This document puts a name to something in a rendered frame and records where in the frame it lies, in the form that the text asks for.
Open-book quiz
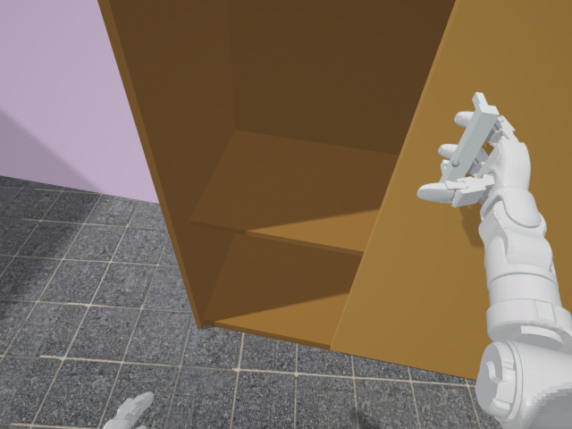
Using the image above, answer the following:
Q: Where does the robot left hand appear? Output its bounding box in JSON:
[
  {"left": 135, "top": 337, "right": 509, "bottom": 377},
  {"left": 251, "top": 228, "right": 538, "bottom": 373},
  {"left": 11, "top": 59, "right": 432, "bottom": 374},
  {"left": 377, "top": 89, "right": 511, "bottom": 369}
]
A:
[{"left": 103, "top": 391, "right": 154, "bottom": 429}]

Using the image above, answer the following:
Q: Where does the handle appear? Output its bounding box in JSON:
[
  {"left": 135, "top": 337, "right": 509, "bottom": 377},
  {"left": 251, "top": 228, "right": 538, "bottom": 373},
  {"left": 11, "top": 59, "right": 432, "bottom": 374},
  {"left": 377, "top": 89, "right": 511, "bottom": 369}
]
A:
[{"left": 439, "top": 92, "right": 500, "bottom": 182}]

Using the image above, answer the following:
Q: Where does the robot right hand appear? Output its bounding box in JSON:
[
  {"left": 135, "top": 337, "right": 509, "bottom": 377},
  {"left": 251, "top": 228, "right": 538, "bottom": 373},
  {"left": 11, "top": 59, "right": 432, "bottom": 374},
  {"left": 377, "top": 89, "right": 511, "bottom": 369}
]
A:
[{"left": 417, "top": 112, "right": 531, "bottom": 207}]

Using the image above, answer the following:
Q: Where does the right robot upper arm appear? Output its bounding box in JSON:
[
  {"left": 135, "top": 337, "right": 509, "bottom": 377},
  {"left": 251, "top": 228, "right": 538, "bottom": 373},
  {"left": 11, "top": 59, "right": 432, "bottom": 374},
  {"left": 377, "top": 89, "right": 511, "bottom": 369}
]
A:
[{"left": 475, "top": 340, "right": 572, "bottom": 429}]

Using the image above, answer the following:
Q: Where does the right robot forearm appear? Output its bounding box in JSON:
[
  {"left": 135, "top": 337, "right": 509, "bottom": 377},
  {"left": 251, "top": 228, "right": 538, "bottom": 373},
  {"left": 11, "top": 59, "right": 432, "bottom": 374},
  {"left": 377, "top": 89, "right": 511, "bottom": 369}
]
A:
[{"left": 478, "top": 187, "right": 572, "bottom": 355}]

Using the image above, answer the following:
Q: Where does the wardrobe door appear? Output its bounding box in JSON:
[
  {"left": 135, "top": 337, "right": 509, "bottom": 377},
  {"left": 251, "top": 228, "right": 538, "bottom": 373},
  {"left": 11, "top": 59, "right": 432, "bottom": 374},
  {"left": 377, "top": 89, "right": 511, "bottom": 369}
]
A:
[{"left": 330, "top": 0, "right": 572, "bottom": 380}]

